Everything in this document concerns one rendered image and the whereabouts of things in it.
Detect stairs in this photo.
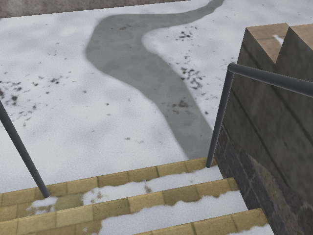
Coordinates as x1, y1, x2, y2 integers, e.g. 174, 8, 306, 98
0, 157, 274, 235

